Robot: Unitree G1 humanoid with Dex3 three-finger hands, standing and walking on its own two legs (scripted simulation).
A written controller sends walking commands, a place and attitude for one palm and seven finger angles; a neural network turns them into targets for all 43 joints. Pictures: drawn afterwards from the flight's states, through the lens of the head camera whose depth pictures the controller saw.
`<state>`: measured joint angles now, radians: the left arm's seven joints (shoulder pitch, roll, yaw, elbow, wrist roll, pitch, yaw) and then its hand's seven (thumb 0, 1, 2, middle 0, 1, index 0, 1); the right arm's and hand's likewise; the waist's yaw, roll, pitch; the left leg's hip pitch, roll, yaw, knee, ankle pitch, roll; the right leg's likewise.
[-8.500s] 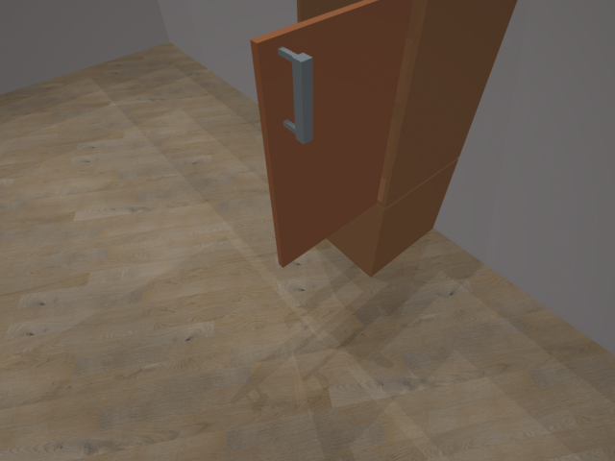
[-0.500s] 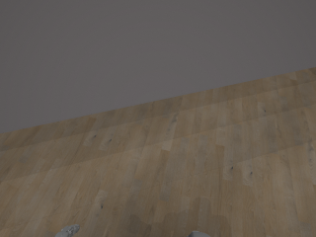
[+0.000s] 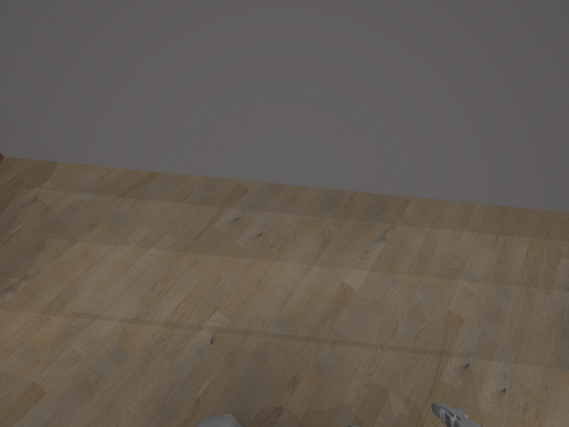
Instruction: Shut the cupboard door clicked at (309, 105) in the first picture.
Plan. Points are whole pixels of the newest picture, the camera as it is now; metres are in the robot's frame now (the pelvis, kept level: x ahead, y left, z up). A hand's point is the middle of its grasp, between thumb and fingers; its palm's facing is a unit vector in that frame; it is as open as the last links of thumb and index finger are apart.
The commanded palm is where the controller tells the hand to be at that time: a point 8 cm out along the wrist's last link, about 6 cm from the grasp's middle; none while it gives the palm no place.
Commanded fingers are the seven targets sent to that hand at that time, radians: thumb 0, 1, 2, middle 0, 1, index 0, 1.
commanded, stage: walk to a spot facing it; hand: left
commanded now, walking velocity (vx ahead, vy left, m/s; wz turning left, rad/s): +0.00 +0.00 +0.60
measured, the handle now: out of the picture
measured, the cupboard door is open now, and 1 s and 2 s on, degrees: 90 90 90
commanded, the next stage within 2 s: none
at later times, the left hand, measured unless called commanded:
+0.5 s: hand out of the picture +0.06 +0.16 -0.13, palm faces +0.31 -0.92 -0.24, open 7.4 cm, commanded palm none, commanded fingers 0.00 0.90 0.90 -0.20 -0.30 -0.20 -0.30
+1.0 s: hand (96, 385) +0.18 +0.30 -0.14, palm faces +0.56 -0.80 -0.19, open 7.4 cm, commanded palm none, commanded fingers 0.00 0.90 0.90 -0.20 -0.30 -0.20 -0.30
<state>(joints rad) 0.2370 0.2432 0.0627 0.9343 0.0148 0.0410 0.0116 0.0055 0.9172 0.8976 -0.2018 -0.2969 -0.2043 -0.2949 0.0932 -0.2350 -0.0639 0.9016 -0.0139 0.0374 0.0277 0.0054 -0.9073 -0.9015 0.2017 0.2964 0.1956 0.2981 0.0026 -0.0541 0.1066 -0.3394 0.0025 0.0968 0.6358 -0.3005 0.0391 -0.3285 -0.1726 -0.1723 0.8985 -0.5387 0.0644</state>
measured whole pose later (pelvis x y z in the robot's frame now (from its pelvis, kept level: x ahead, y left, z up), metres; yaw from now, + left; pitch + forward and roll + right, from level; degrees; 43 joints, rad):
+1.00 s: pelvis +0.21 +0.09 +0.02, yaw +34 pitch +1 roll +0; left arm 0.16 0.21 0.07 0.94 0.03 0.00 -0.03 0.01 0.92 0.90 -0.19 -0.30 -0.20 -0.29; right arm 0.24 -0.18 -0.04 0.98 -0.02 -0.05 0.00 0.00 -0.92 -0.90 0.21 0.30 0.20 0.30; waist 0.00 -0.03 0.06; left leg -0.16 -0.04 0.06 0.39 -0.26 0.06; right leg -0.63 -0.16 -0.03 1.06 -0.20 0.09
